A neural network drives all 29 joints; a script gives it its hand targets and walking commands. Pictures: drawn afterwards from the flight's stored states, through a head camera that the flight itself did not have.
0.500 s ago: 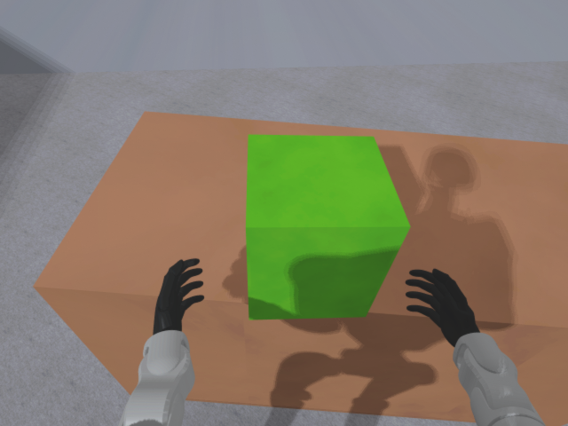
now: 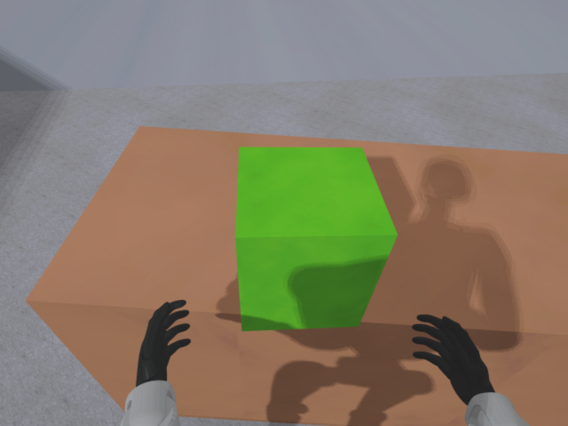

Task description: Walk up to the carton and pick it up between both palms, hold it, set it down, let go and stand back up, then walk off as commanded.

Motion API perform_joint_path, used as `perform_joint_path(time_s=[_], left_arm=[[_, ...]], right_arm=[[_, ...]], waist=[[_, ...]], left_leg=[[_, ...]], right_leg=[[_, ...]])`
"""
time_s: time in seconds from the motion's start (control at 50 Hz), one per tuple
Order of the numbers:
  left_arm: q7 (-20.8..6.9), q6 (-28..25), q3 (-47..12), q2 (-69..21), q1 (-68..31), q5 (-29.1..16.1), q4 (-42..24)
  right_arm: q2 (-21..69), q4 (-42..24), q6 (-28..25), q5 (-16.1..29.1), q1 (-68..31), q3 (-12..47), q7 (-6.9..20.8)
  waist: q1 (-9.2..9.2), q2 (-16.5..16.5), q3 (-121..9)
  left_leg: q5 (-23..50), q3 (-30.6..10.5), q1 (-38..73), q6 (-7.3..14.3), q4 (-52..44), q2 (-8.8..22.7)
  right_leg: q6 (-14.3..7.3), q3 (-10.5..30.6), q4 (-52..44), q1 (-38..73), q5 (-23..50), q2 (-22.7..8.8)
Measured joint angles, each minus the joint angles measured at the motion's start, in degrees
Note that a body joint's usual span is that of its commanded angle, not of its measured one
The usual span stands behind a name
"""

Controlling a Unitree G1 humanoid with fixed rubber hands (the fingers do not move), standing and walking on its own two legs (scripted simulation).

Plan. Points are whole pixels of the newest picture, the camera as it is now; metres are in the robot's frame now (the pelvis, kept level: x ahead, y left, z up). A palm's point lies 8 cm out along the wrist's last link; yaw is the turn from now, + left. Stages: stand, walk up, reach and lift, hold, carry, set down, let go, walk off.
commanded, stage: set down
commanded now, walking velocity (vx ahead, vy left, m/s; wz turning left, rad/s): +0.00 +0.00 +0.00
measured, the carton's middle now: (301, 240) +0.43 +0.03 +0.02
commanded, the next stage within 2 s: let go in 1.72 s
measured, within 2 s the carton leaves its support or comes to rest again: neither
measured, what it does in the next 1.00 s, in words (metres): stands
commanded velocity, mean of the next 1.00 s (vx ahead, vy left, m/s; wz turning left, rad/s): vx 0.00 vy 0.00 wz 0.00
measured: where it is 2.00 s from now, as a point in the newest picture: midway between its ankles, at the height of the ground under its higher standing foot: outside the picture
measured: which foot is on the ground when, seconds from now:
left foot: down 0.00-1.00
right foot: down 0.00-1.00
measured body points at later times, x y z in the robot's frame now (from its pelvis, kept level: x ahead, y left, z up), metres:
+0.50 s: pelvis +0.01 +0.00 +0.00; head +0.02 +0.02 +0.45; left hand +0.20 +0.21 -0.02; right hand +0.24 -0.21 -0.01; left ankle +0.06 +0.15 -0.74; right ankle -0.01 -0.08 -0.74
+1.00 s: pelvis +0.02 +0.00 +0.00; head +0.03 +0.02 +0.45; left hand +0.19 +0.22 -0.05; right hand +0.23 -0.21 -0.04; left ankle +0.06 +0.15 -0.74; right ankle -0.01 -0.08 -0.74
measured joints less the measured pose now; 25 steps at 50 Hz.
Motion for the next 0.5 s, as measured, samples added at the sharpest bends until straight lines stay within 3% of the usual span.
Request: perform_joint_path(time_s=[0.16, 0.5], left_arm=[[-1.06, 0.0, -0.01, 0.72, 1.36, -0.01, 0.05], [-4.37, -0.79, -0.01, 4.45, 2.27, -0.17, 4.58]], right_arm=[[0.0, -3.97, 0.98, 0.0, 3.94, 0.18, -1.62], [0.39, -4.27, 1.64, 0.0, 4.92, 1.19, -3.0]], waist=[[-0.03, -0.09, 0.55], [-0.04, -0.47, 1.36]], left_leg=[[-0.34, 0.0, 0.33, 0.0, 0.0, 0.0], [-0.84, 0.0, 0.46, 0.0, 0.0, -0.41]], right_leg=[[-0.02, 0.0, 0.0, 0.33, -0.32, 0.0], [-0.04, 0.0, 0.0, 0.52, -0.89, -0.39]])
